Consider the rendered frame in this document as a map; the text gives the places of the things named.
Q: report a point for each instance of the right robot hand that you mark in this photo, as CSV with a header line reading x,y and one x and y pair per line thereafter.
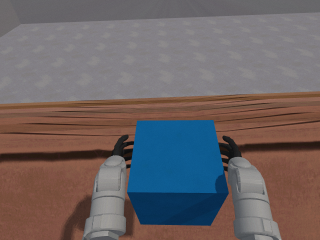
x,y
233,150

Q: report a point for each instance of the carton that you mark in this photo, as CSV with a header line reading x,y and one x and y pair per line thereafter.
x,y
176,174

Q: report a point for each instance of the robot left forearm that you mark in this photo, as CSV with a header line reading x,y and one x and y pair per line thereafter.
x,y
106,220

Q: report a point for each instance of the left robot hand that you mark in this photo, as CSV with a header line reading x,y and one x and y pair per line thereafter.
x,y
120,145

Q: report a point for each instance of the robot right forearm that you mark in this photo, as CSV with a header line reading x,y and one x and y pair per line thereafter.
x,y
253,217

